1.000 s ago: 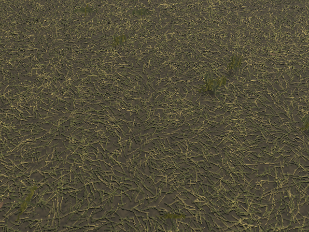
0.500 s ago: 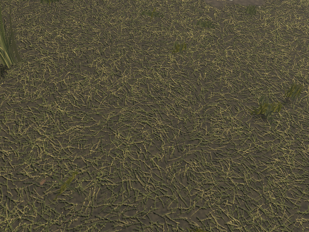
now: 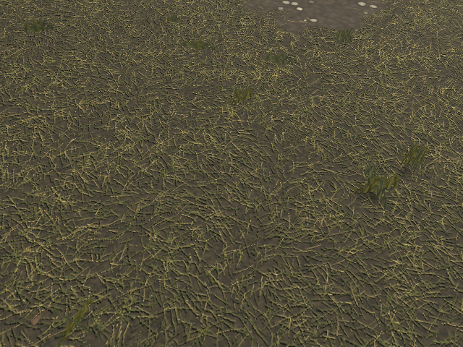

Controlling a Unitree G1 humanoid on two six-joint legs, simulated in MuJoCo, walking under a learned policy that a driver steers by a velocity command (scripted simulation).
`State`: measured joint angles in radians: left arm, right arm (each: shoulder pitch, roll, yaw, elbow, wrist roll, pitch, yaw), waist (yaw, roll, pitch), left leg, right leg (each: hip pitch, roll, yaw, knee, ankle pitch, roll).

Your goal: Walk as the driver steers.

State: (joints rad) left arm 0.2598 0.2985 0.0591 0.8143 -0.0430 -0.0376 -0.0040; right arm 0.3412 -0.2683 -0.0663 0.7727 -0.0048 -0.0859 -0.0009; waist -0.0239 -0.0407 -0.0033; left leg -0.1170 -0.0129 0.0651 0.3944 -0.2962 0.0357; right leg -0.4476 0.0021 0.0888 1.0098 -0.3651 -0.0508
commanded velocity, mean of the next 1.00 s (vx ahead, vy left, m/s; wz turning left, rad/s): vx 0.40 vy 0.00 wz -0.35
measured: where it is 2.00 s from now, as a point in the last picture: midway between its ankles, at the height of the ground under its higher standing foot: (275, 335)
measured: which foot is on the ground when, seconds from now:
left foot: down 0.00-0.34, up 0.36-0.80, down 0.82-1.00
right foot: up 0.00-0.32, down 0.34-0.84, up 0.86-1.00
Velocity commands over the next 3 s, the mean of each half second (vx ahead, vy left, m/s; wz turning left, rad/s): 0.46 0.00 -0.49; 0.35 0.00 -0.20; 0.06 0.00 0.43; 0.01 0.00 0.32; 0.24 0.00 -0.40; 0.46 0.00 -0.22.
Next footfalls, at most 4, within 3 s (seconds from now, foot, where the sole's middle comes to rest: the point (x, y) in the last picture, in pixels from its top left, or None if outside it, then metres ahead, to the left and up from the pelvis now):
0.34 right None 0.32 -0.16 -0.78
0.82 left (245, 300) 0.66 -0.06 -0.78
1.22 right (320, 327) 0.57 -0.28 -0.78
1.64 left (232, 324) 0.58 -0.02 -0.78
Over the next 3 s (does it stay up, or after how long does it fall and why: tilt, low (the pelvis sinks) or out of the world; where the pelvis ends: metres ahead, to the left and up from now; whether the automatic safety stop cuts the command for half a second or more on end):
stays up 0.86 -0.29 0.00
